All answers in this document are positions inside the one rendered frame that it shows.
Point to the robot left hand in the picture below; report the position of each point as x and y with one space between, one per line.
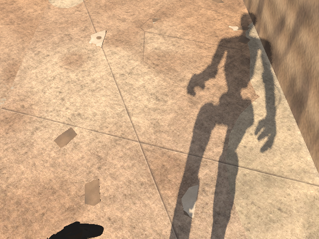
79 230

